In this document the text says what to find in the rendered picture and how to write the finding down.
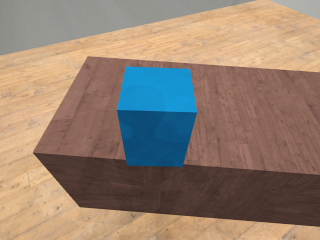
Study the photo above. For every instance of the carton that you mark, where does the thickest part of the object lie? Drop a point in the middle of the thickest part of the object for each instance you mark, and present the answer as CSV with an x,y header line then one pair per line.
x,y
156,112

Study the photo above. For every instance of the pedestal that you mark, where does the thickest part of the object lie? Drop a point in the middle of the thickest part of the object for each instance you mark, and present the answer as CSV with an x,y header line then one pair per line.
x,y
253,154

